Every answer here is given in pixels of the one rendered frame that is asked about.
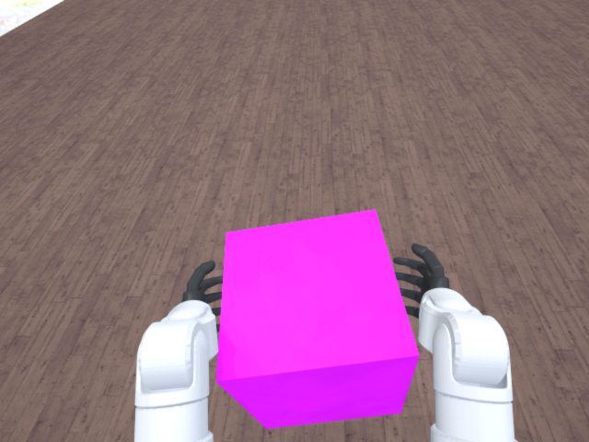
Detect left robot forearm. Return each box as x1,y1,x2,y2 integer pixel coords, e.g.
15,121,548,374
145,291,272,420
134,300,218,442

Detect carton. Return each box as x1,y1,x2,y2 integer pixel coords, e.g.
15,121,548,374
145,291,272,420
216,210,420,429

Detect robot right hand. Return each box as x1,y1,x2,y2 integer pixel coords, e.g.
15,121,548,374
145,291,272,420
393,243,450,319

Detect right robot forearm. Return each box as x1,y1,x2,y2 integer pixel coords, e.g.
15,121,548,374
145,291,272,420
418,288,518,442

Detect robot left hand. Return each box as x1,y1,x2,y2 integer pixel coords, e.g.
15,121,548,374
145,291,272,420
181,261,223,332

